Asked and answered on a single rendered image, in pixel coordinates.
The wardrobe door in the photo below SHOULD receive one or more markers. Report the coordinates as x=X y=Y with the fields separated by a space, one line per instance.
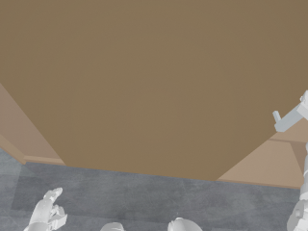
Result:
x=19 y=130
x=176 y=88

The right robot hand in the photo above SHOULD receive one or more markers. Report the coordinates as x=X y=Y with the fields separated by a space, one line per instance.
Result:
x=303 y=106

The robot right upper arm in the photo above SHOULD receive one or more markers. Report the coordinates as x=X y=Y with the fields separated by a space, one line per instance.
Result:
x=298 y=220

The handle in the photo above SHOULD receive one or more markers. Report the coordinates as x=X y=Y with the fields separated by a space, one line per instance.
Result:
x=283 y=124

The robot right thigh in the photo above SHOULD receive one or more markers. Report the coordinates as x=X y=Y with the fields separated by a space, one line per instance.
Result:
x=182 y=224

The left robot hand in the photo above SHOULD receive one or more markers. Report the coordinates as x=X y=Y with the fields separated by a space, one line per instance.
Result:
x=45 y=210

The left robot forearm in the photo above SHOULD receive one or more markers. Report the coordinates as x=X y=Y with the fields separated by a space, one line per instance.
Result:
x=37 y=226

